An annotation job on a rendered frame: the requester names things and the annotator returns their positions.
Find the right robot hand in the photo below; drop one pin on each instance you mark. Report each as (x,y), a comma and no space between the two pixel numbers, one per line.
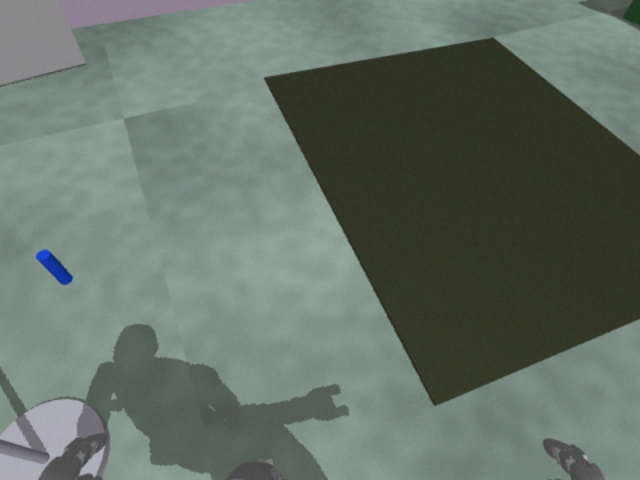
(573,460)

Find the armchair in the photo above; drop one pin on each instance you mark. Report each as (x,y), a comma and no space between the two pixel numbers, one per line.
(633,12)

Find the can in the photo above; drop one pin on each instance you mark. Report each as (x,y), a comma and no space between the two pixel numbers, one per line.
(46,258)

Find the floor lamp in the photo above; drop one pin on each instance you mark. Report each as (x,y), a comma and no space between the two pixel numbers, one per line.
(41,434)

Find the left robot hand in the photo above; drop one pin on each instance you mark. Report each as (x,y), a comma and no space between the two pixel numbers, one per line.
(75,456)

